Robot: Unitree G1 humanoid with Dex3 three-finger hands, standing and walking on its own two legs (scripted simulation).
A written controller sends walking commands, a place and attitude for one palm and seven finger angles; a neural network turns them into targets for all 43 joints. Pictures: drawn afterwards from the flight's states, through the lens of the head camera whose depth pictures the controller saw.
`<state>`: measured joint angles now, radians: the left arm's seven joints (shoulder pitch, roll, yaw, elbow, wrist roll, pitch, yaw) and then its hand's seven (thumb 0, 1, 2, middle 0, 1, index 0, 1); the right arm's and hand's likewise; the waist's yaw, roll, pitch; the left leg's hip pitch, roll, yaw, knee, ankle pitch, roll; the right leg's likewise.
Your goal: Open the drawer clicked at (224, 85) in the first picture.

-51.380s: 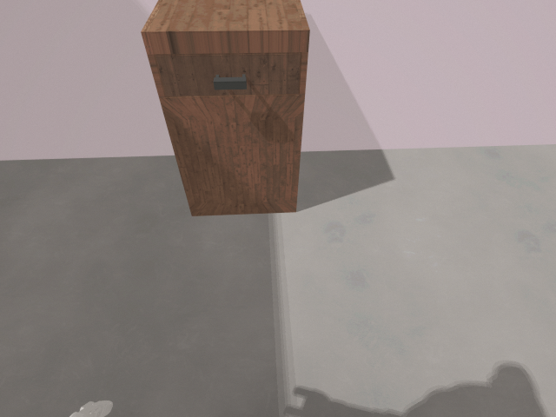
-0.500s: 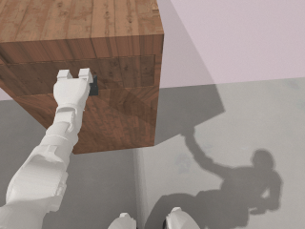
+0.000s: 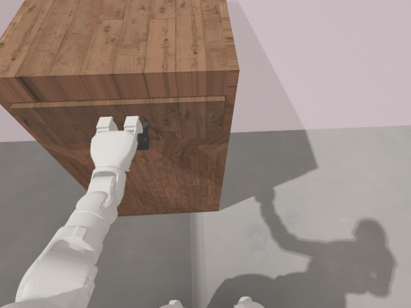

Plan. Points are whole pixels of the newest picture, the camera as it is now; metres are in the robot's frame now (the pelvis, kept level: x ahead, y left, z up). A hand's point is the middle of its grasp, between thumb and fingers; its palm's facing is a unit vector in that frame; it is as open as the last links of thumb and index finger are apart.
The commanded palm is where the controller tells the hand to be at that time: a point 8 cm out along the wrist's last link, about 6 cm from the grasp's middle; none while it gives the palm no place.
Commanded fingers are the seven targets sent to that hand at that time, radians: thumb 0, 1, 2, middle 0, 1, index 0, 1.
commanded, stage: pull the drawer open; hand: left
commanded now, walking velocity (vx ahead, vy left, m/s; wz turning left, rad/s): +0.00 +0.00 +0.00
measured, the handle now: (126, 134) +0.49 +0.20 -0.01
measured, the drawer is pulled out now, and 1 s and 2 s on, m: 0.01 0.09 0.20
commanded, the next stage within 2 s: none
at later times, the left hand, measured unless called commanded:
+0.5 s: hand (121, 173) +0.39 +0.19 -0.02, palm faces -0.02 -0.04 -1.00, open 7.8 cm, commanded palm +0.33 +0.19 +0.02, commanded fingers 0.00 0.90 0.90 -0.40 -1.35 -0.40 -1.35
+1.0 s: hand (120, 190) +0.35 +0.19 -0.02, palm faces -0.01 -0.02 -1.00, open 7.9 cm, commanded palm +0.30 +0.19 +0.02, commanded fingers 0.00 0.90 0.90 -0.40 -1.35 -0.40 -1.35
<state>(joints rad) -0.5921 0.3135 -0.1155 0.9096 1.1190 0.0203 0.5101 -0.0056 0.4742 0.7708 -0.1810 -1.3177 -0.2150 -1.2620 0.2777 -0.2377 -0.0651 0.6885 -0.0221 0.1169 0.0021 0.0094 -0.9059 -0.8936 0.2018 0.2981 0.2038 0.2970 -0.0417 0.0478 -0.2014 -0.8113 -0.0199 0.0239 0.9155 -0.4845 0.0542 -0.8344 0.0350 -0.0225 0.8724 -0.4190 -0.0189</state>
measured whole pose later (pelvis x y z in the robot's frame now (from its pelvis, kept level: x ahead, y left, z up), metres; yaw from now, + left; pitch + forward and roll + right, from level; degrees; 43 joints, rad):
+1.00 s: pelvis -0.01 -0.02 +0.01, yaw +1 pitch +17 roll +0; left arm -0.36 0.26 -0.17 0.70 1.12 0.10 0.46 0.02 0.49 0.77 -0.16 -1.24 -0.21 -1.26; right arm 0.17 -0.21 -0.03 0.61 -0.01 0.13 -0.02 0.01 -0.91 -0.89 0.20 0.30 0.20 0.30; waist 0.01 0.04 -0.19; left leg -0.71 -0.02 0.01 0.88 -0.46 0.03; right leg -0.74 0.03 -0.03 0.87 -0.41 -0.04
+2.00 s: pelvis -0.01 -0.03 +0.01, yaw -1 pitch +13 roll +1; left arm 0.24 0.28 -0.10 0.17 1.09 0.06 0.47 0.06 0.55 0.76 -0.10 -1.18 -0.22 -1.17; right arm 0.14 -0.21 0.00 0.56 -0.02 0.08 0.01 0.01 -0.90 -0.89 0.20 0.30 0.20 0.30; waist 0.01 0.02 -0.17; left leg -0.61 0.00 0.05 0.85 -0.47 0.01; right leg -0.68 0.06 0.01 0.88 -0.42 -0.06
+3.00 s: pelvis -0.03 -0.05 -0.02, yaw +1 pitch +15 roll +2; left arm 0.56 0.30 -0.10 -0.09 1.09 -0.06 0.59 0.06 0.40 0.86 -0.18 -1.16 -0.29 -1.21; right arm 0.14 -0.23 -0.02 0.54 -0.05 0.08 0.01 0.02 -0.91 -0.89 0.20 0.30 0.20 0.30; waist 0.08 0.04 -0.17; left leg -0.77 -0.02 0.02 1.02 -0.52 -0.01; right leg -0.83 0.04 -0.03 1.05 -0.49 -0.08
